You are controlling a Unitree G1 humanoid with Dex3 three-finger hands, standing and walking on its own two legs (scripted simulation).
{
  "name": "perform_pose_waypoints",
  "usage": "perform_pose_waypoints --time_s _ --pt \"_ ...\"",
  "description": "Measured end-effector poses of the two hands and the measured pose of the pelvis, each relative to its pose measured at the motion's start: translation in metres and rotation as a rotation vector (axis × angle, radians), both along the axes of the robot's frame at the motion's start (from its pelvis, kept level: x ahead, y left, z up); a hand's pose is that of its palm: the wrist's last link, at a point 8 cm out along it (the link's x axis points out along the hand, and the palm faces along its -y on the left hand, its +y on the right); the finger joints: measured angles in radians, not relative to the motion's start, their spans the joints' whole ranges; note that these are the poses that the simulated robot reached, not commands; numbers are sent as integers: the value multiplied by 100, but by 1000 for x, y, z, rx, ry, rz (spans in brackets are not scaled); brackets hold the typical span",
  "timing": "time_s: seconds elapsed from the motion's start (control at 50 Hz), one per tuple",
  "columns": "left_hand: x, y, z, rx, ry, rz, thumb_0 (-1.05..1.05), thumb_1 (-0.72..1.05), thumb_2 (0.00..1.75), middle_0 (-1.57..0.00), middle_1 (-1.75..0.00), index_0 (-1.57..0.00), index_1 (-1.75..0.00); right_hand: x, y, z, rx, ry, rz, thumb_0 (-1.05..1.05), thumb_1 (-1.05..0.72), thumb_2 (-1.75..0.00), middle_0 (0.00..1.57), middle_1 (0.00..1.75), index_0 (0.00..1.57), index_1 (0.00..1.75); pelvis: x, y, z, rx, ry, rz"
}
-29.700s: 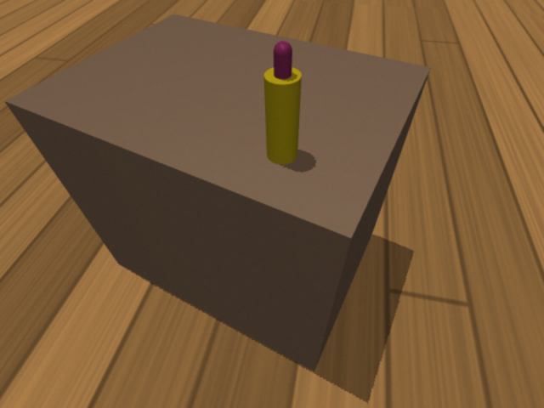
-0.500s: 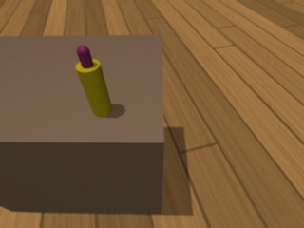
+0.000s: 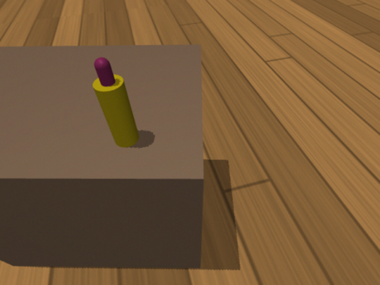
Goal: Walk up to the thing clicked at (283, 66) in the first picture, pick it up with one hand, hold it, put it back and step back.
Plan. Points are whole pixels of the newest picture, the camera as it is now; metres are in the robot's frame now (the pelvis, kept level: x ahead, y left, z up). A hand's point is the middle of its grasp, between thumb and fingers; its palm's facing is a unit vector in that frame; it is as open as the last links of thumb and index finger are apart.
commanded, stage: stand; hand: left
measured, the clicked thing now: (115, 104) +0.48 +0.20 +0.13
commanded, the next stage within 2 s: step back in 0.88 s
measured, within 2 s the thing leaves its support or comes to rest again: neither
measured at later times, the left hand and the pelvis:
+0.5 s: hand out of the picture +0.07 +0.26 -0.16, palm faces -0.04 -0.93 -0.36, open 7.4 cm; pelvis +0.00 +0.00 +0.00, yaw +0 degrees
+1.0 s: hand out of the picture +0.08 +0.27 -0.16, palm faces -0.01 -0.92 -0.38, open 7.4 cm; pelvis -0.01 +0.00 -0.01, yaw +0 degrees
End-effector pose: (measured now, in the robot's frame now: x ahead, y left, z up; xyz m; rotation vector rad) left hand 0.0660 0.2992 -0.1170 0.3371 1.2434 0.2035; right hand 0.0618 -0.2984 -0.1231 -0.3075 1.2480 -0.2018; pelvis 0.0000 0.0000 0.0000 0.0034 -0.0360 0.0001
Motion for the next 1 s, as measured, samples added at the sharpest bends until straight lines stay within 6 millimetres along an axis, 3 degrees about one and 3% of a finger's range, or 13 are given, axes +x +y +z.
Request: perform_pose_waypoints --time_s 0.88,1.0 --pt "4 3 -1 -3 5 -5 1 91 89 -20 -30 -20 -30 1 3 1 -3 1 -5 1 -90 -89 20 30 20 30 3 4 0 0 3 -6" --pt "5 10 -4 24 -18 12 0 91 89 -20 -30 -20 -30 2 -6 -2 -14 -7 -14 1 -90 -89 20 30 20 30 -13 0 -7 7 8 -7"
